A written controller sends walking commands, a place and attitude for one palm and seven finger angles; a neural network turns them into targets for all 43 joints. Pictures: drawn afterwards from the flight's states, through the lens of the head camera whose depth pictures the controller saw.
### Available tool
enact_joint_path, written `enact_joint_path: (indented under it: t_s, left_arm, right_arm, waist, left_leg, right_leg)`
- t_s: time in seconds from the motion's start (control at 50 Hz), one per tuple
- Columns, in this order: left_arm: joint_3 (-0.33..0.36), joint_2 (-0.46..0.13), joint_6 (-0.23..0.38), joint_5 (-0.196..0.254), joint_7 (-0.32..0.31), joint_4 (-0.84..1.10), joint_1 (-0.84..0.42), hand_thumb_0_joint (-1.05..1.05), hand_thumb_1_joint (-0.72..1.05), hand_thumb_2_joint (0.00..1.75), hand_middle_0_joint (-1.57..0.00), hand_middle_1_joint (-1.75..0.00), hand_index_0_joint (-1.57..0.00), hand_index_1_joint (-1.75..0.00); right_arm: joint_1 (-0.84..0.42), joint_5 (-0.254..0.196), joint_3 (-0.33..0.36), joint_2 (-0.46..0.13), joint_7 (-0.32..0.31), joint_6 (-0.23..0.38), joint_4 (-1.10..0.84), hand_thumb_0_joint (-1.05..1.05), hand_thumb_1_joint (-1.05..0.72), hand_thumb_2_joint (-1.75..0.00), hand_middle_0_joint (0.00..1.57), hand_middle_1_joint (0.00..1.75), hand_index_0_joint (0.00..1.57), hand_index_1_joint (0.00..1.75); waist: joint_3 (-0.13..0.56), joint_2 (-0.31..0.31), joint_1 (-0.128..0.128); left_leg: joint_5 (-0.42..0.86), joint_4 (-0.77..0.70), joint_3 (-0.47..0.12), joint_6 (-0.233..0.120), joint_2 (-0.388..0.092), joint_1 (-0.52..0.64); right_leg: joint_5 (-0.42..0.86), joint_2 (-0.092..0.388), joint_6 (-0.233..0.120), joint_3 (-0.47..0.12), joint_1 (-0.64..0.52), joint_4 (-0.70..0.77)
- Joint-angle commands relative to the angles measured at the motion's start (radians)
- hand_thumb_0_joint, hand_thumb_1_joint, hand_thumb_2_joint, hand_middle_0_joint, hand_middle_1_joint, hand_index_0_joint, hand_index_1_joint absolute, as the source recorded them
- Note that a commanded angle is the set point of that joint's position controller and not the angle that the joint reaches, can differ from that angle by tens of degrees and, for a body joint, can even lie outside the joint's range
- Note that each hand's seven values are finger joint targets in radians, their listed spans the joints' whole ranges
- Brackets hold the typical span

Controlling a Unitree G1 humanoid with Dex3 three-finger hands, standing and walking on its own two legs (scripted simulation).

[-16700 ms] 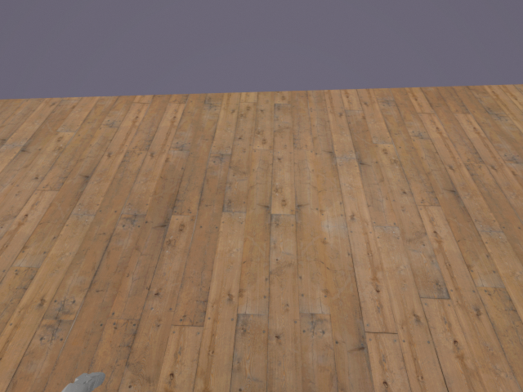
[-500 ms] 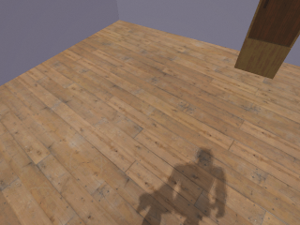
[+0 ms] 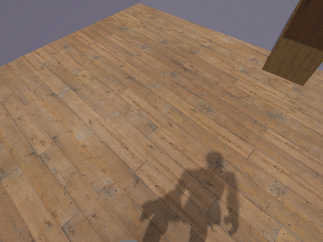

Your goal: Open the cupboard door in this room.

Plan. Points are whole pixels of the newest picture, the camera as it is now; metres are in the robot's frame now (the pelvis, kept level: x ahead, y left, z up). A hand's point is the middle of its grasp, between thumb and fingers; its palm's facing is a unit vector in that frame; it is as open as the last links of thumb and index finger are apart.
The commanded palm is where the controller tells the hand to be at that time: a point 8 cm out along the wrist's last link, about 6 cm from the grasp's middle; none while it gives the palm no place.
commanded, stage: stand and wait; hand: left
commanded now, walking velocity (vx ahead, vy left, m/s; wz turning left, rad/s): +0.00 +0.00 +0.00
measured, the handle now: out of the picture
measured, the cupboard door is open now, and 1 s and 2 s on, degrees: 0 0 0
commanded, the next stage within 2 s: turn or walk to find it in 0.22 s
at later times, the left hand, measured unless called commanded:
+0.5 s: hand out of the picture -0.03 +0.17 -0.18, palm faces +0.20 -0.96 -0.19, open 7.4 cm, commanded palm none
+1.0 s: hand out of the picture -0.07 +0.16 -0.14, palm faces +0.36 -0.89 -0.28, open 7.4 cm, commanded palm none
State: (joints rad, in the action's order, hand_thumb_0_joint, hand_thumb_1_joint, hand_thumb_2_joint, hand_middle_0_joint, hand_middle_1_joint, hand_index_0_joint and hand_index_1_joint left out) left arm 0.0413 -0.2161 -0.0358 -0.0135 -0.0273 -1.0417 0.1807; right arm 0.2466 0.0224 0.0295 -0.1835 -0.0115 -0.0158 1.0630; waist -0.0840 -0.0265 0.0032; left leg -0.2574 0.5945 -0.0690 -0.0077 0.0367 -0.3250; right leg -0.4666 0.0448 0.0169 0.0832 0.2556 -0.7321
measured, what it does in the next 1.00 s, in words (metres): steps on the spot, turning left: right foot, then left foot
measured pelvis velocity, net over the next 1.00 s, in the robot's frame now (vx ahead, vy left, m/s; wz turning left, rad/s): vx -0.06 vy -0.05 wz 0.36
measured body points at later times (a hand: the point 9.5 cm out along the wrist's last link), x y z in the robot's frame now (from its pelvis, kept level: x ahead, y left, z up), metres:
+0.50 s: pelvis -0.02 -0.01 +0.00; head +0.00 +0.00 +0.45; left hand -0.04 +0.22 -0.16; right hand +0.05 -0.27 -0.15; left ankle -0.03 +0.11 -0.73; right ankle -0.03 -0.14 -0.73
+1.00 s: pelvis -0.06 -0.05 +0.01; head -0.03 -0.07 +0.46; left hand -0.09 +0.20 -0.12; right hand +0.10 -0.27 -0.15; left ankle -0.10 +0.08 -0.65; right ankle -0.02 -0.16 -0.73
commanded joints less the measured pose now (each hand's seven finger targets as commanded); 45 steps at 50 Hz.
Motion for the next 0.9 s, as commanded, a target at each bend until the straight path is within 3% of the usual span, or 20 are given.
enact_joint_path:
  t_s: [0.0,0.08,0.12,0.16,0.2,0.24,0.28,0.34,0.42,0.46,0.5,0.54,0.6,0.72,0.78,0.8,0.82,0.84,0.86,0.88]
  left_arm:
    - [0.001,-0.06,0.022,0.001,-0.003,0.066,0.011,0.0,0.9,0.9,-0.2,-0.3,-0.2,-0.3]
    - [-0.011,-0.043,0.033,0.006,0.002,0.045,0.049,0.0,0.9,0.9,-0.2,-0.3,-0.2,-0.3]
    - [-0.014,-0.049,0.041,0.006,-0.002,0.012,0.121,0.0,0.9,0.9,-0.2,-0.3,-0.2,-0.3]
    - [-0.004,-0.134,0.055,-0.001,-0.01,0.008,0.101,0.0,0.9,0.9,-0.2,-0.3,-0.2,-0.3]
    - [0.009,-0.185,0.057,0.0,-0.003,0.034,0.03,0.0,0.9,0.9,-0.2,-0.3,-0.2,-0.3]
    - [0.004,-0.151,0.047,-0.001,-0.003,0.035,0.025,0.0,0.9,0.9,-0.2,-0.3,-0.2,-0.3]
    - [0.007,-0.143,0.044,0.0,-0.004,0.031,0.039,0.0,0.9,0.9,-0.2,-0.3,-0.2,-0.3]
    - [0.019,-0.152,0.044,-0.008,-0.006,0.032,0.079,0.0,0.9,0.9,-0.2,-0.3,-0.2,-0.3]
    - [0.031,-0.165,0.04,-0.01,-0.009,0.028,0.108,0.0,0.9,0.9,-0.2,-0.3,-0.2,-0.3]
    - [0.031,-0.149,0.03,0.0,-0.004,0.04,0.11,0.0,0.9,0.9,-0.2,-0.3,-0.2,-0.3]
    - [0.009,-0.078,0.021,0.001,-0.005,0.074,0.066,0.0,0.9,0.9,-0.2,-0.3,-0.2,-0.3]
    - [0.016,-0.086,0.011,0.0,-0.004,0.089,0.001,0.0,0.9,0.9,-0.2,-0.3,-0.2,-0.3]
    - [0.014,-0.06,0.014,-0.003,0.01,0.078,0.026,0.0,0.9,0.9,-0.2,-0.3,-0.2,-0.3]
    - [0.015,-0.057,0.014,0.003,0.009,0.095,0.064,0.0,0.9,0.9,-0.2,-0.3,-0.2,-0.3]
    - [0.021,-0.075,0.023,0.003,0.006,0.08,0.138,0.0,0.9,0.9,-0.2,-0.3,-0.2,-0.3]
    - [0.027,-0.098,0.03,-0.001,0.003,0.08,0.168,0.0,0.9,0.9,-0.2,-0.3,-0.2,-0.3]
    - [0.041,-0.173,0.038,-0.015,-0.003,0.09,0.175,0.0,0.9,0.9,-0.2,-0.3,-0.2,-0.3]
    - [0.053,-0.242,0.035,-0.02,-0.004,0.121,0.136,0.0,0.9,0.9,-0.2,-0.3,-0.2,-0.3]
    - [0.058,-0.228,0.04,-0.011,-0.007,0.139,0.109,0.0,0.9,0.9,-0.2,-0.3,-0.2,-0.3]
    - [0.052,-0.199,0.035,-0.011,-0.011,0.148,0.059,0.0,0.9,0.9,-0.2,-0.3,-0.2,-0.3]
  right_arm:
    - [0.05,0.004,0.042,-0.195,-0.025,0.019,-0.053,0.0,-0.9,-0.9,0.2,0.3,0.2,0.3]
    - [0.039,0.002,0.044,-0.185,-0.023,0.019,-0.046,0.0,-0.9,-0.9,0.2,0.3,0.2,0.3]
    - [0.014,-0.009,0.041,-0.172,-0.019,0.02,-0.04,0.0,-0.9,-0.9,0.2,0.3,0.2,0.3]
    - [0.01,-0.022,0.028,-0.1,-0.01,0.024,-0.047,0.0,-0.9,-0.9,0.2,0.3,0.2,0.3]
    - [-0.016,-0.007,0.025,-0.101,-0.008,0.008,-0.05,0.0,-0.9,-0.9,0.2,0.3,0.2,0.3]
    - [-0.023,-0.004,0.026,-0.107,-0.008,-0.001,-0.04,0.0,-0.9,-0.9,0.2,0.3,0.2,0.3]
    - [-0.01,-0.007,0.025,-0.1,-0.007,-0.001,-0.031,0.0,-0.9,-0.9,0.2,0.3,0.2,0.3]
    - [-0.034,-0.01,0.029,-0.096,-0.006,-0.005,-0.048,0.0,-0.9,-0.9,0.2,0.3,0.2,0.3]
    - [-0.038,-0.014,0.026,-0.09,-0.004,0.001,-0.06,0.0,-0.9,-0.9,0.2,0.3,0.2,0.3]
    - [-0.004,-0.011,0.033,-0.135,0.0,0.013,-0.059,0.0,-0.9,-0.9,0.2,0.3,0.2,0.3]
    - [0.056,-0.006,0.056,-0.226,-0.002,0.017,-0.052,0.0,-0.9,-0.9,0.2,0.3,0.2,0.3]
    - [0.033,-0.002,0.059,-0.223,-0.013,0.015,-0.051,0.0,-0.9,-0.9,0.2,0.3,0.2,0.3]
    - [-0.024,0.0,0.058,-0.216,-0.015,0.013,-0.078,0.0,-0.9,-0.9,0.2,0.3,0.2,0.3]
    - [-0.05,0.003,0.073,-0.228,-0.004,0.0,-0.112,0.0,-0.9,-0.9,0.2,0.3,0.2,0.3]
    - [-0.079,-0.002,0.08,-0.218,0.004,-0.008,-0.135,0.0,-0.9,-0.9,0.2,0.3,0.2,0.3]
    - [-0.082,-0.006,0.078,-0.193,0.006,-0.01,-0.146,0.0,-0.9,-0.9,0.2,0.3,0.2,0.3]
    - [-0.076,-0.014,0.071,-0.136,0.012,-0.012,-0.165,0.0,-0.9,-0.9,0.2,0.3,0.2,0.3]
    - [-0.115,-0.008,0.064,-0.11,0.015,-0.012,-0.201,0.0,-0.9,-0.9,0.2,0.3,0.2,0.3]
    - [-0.128,0.003,0.077,-0.16,0.015,-0.029,-0.191,0.0,-0.9,-0.9,0.2,0.3,0.2,0.3]
    - [-0.126,0.0,0.082,-0.156,0.017,-0.036,-0.187,0.0,-0.9,-0.9,0.2,0.3,0.2,0.3]
  waist:
    - [0.133,0.192,0.01]
    - [0.175,0.143,0.001]
    - [0.18,0.118,-0.03]
    - [0.113,-0.071,-0.011]
    - [0.015,-0.207,-0.006]
    - [-0.069,-0.172,-0.004]
    - [-0.044,-0.11,-0.001]
    - [-0.028,-0.153,-0.021]
    - [0.029,-0.14,-0.02]
    - [0.093,0.0,0.0]
    - [0.141,0.308,0.038]
    - [0.09,0.229,0.036]
    - [0.104,0.166,0.017]
    - [0.135,0.188,0.01]
    - [0.136,0.171,-0.026]
    - [0.131,0.108,-0.042]
    - [0.119,-0.102,-0.048]
    - [0.057,-0.28,-0.059]
    - [0.023,-0.277,-0.06]
    - [-0.018,-0.197,-0.024]
  left_leg:
    - [0.311,-0.284,-0.401,-0.212,-0.292,0.166]
    - [0.386,-0.246,-0.291,-0.164,-0.225,0.199]
    - [0.294,-0.2,-0.221,-0.103,-0.169,0.135]
    - [0.072,-0.112,-0.089,-0.004,-0.065,-0.036]
    - [-0.064,-0.067,-0.015,0.027,-0.039,-0.008]
    - [-0.061,0.011,-0.003,0.022,-0.053,0.002]
    - [-0.057,0.055,0.028,0.026,-0.06,-0.011]
    - [-0.156,0.144,0.075,0.036,-0.065,-0.049]
    - [-0.086,-0.014,0.111,0.038,-0.072,0.01]
    - [0.229,-0.167,0.027,0.003,-0.135,0.194]
    - [0.501,-0.275,-0.282,-0.168,-0.374,0.25]
    - [0.377,-0.286,-0.29,-0.209,-0.365,0.168]
    - [0.314,-0.266,-0.206,-0.178,-0.301,0.167]
    - [0.255,-0.258,-0.23,-0.161,-0.263,0.127]
    - [0.156,-0.205,-0.222,-0.115,-0.208,0.012]
    - [0.079,-0.146,-0.192,-0.077,-0.163,-0.069]
    - [-0.074,0.034,-0.083,-0.013,-0.06,-0.224]
    - [-0.275,0.255,0.026,0.03,0.026,-0.286]
    - [-0.287,0.431,-0.031,0.021,-0.024,-0.257]
    - [-0.251,0.534,-0.033,0.016,-0.034,-0.243]
  right_leg:
    - [-0.102,-0.003,-0.001,-0.095,0.144,-0.175]
    - [0.006,-0.028,0.008,-0.066,0.037,0.079]
    - [0.201,-0.024,0.016,-0.047,-0.115,0.323]
    - [0.232,0.154,-0.034,-0.236,-0.2,0.448]
    - [0.132,0.247,-0.112,-0.325,-0.015,0.511]
    - [0.158,0.236,-0.136,-0.294,0.061,0.506]
    - [0.333,0.233,-0.141,-0.229,0.006,0.44]
    - [0.579,0.262,-0.166,-0.184,-0.054,0.383]
    - [0.737,0.265,-0.141,-0.124,-0.12,0.268]
    - [0.557,0.19,-0.049,-0.038,-0.005,0.155]
    - [-0.098,0.031,0.037,0.043,0.151,-0.138]
    - [-0.119,0.046,0.024,-0.058,0.197,-0.282]
    - [-0.043,0.031,0.032,-0.051,0.197,-0.244]
    - [0.009,-0.007,0.037,-0.037,0.096,-0.031]
    - [0.168,-0.021,0.038,-0.012,-0.077,0.207]
    - [0.221,0.014,0.033,-0.032,-0.168,0.332]
    - [0.114,0.201,-0.028,-0.233,-0.239,0.452]
    - [0.134,0.399,-0.133,-0.422,-0.138,0.518]
    - [0.08,0.425,-0.164,-0.442,0.014,0.549]
    - [0.091,0.393,-0.166,-0.398,0.076,0.536]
